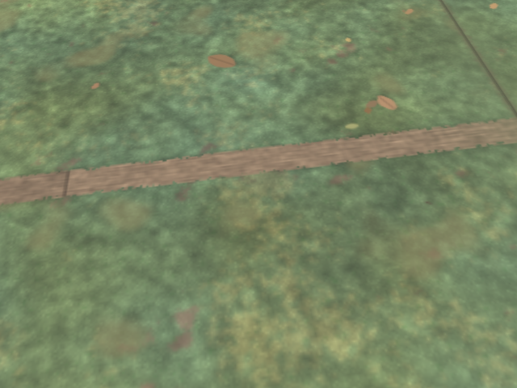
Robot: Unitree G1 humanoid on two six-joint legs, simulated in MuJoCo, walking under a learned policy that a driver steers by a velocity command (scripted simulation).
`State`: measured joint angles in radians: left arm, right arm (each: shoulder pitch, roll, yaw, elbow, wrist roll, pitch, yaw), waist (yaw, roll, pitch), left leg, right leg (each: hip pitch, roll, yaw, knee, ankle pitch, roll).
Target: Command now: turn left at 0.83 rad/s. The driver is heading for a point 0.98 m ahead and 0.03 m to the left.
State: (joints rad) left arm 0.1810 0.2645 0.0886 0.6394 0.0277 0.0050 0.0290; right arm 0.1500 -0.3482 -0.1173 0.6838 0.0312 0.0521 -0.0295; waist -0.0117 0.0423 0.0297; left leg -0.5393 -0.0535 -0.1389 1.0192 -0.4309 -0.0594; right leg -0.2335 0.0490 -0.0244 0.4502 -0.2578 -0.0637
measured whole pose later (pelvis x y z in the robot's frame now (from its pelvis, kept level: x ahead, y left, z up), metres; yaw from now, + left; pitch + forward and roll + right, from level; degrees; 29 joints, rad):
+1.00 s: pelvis +0.38 +0.15 -0.02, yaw -3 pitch +0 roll -1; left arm 0.37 0.34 0.08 0.85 0.02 -0.01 -0.02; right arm 0.19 -0.22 0.01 0.72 -0.06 -0.09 0.00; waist 0.03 -0.01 0.04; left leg -0.40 0.04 -0.08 1.40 -0.32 0.00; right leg -0.28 0.22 -0.05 0.60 -0.31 -0.20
